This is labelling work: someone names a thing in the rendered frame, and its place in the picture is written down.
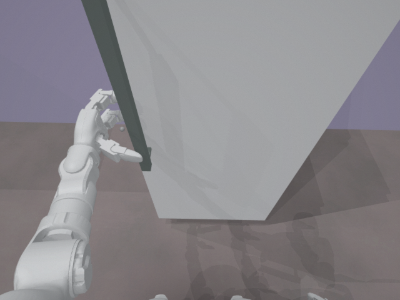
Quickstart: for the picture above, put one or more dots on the left robot hand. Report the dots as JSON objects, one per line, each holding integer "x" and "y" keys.
{"x": 90, "y": 125}

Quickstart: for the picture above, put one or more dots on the fridge door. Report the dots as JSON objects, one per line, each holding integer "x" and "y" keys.
{"x": 233, "y": 95}

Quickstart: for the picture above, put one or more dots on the left robot forearm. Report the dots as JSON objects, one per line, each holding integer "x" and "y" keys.
{"x": 73, "y": 205}

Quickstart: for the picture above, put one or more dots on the handle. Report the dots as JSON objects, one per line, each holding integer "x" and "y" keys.
{"x": 100, "y": 21}

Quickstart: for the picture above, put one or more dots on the robot left upper arm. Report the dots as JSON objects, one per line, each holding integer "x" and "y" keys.
{"x": 53, "y": 270}

